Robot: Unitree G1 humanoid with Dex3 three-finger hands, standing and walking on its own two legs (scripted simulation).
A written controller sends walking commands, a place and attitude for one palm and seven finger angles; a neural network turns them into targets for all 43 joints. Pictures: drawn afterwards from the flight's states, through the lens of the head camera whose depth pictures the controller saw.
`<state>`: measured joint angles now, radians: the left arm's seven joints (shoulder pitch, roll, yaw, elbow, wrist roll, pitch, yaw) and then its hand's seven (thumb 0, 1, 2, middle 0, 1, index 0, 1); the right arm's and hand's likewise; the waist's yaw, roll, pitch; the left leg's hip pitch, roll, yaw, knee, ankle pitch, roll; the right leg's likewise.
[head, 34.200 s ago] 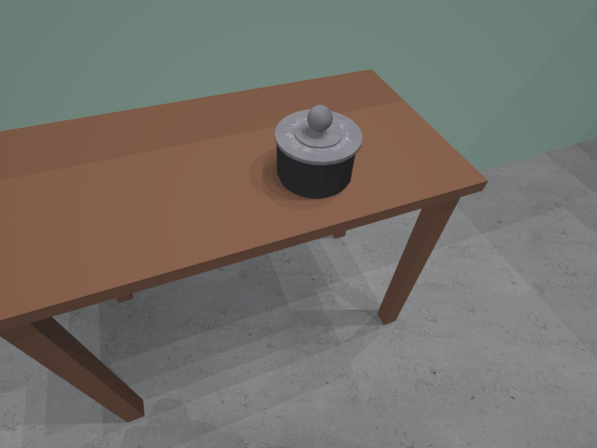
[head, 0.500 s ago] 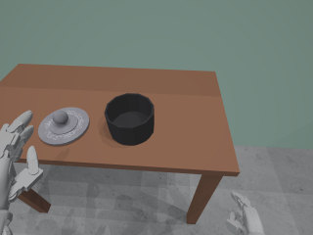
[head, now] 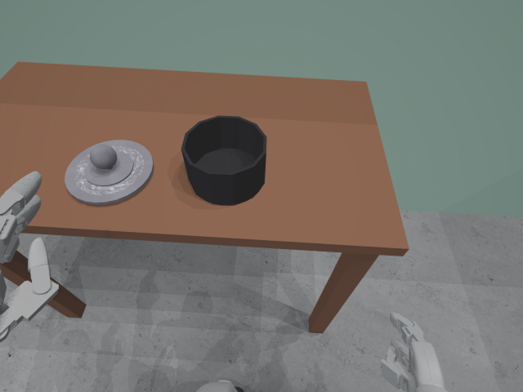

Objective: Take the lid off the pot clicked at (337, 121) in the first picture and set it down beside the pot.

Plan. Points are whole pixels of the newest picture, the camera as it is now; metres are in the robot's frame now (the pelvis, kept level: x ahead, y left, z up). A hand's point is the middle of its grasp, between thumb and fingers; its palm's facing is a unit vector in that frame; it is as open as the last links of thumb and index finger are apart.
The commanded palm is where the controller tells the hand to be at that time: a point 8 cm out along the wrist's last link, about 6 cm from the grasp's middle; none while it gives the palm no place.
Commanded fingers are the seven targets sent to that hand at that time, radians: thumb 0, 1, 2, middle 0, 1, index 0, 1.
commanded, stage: step back with the hand held close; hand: left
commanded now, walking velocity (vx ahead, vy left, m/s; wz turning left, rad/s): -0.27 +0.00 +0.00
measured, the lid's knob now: (103, 156) +0.50 +0.36 +0.01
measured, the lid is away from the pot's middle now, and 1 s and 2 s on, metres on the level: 0.24 0.24 0.24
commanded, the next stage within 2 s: stop stepping back and stand still in 1.02 s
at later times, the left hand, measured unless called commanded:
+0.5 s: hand (55, 307) +0.17 +0.22 +0.16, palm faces +0.25 -0.86 -0.43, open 7.4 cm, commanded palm +0.11 +0.28 +0.19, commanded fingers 0.00 0.90 0.90 -0.20 -0.30 -0.20 -0.30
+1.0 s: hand out of the picture +0.09 +0.22 +0.17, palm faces +0.24 -0.89 -0.39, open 7.4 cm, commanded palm +0.03 +0.28 +0.19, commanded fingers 0.00 0.90 0.90 -0.20 -0.30 -0.20 -0.30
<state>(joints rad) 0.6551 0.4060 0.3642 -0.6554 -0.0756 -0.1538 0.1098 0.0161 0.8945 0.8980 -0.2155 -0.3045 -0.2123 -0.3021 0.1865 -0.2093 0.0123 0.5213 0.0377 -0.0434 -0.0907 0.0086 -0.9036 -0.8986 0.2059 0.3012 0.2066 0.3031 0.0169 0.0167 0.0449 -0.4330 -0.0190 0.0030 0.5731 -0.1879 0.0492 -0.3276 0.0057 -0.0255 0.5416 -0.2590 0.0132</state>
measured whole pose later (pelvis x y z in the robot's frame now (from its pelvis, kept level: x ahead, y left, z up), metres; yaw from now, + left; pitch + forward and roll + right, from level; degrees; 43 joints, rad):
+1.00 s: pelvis -0.12 +0.01 +0.01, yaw -3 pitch +4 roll +0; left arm 0.60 0.41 0.32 -0.64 -0.07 -0.15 0.10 0.01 0.89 0.90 -0.22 -0.30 -0.21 -0.30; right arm 0.18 -0.19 0.01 0.60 0.02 0.00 -0.07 0.01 -0.90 -0.90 0.21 0.30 0.21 0.30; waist 0.01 -0.06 -0.04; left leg -0.49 -0.01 0.02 0.80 -0.40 -0.01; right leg -0.30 0.00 0.01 0.49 -0.26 0.00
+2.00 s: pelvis -0.27 +0.01 -0.01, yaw +7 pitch +0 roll +1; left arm 0.39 0.37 0.21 -0.19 0.03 -0.09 0.06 0.01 0.90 0.90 -0.21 -0.30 -0.20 -0.30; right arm 0.23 -0.22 -0.02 0.68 -0.02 -0.08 -0.02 0.01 -0.90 -0.90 0.20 0.30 0.21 0.30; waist -0.02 0.01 -0.05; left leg -0.38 0.00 -0.01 0.68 -0.30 -0.01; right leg -0.39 -0.02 0.02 0.72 -0.40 -0.02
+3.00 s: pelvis -0.20 +0.03 +0.01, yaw +5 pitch +0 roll +0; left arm 0.13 0.18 0.04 1.02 0.02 0.00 0.03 0.00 0.91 0.90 -0.20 -0.30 -0.20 -0.30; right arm 0.20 -0.16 -0.04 1.03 -0.01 0.02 -0.03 0.00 -0.91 -0.90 0.20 0.30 0.20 0.30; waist -0.03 0.00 0.09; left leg -0.15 0.05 0.09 0.49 -0.34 -0.01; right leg -0.15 0.02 0.07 0.49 -0.34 0.00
